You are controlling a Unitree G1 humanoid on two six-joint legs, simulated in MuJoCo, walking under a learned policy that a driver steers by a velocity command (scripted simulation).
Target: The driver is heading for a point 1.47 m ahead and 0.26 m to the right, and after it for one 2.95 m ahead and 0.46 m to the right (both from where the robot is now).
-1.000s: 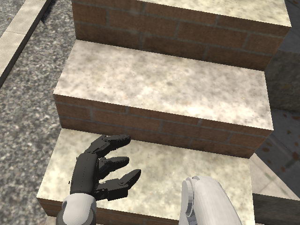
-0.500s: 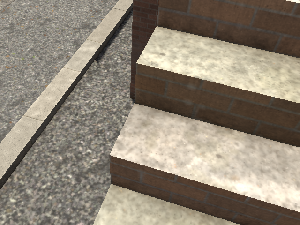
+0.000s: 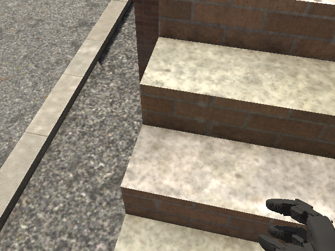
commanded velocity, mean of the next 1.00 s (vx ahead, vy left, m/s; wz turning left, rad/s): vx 0.00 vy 0.00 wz -0.43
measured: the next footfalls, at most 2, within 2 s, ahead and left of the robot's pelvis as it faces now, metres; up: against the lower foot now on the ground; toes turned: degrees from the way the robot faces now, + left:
left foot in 0.12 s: +0.12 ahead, +0.10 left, +0.00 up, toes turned -7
right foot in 0.68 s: -0.09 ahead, -0.19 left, -0.01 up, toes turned -22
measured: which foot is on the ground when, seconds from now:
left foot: up 0.00-0.10, down 0.12-0.72, up 0.74-0.90, down 0.92-1.00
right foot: down 0.00-0.12, up 0.14-0.66, down 0.68-0.92, up 0.94-1.00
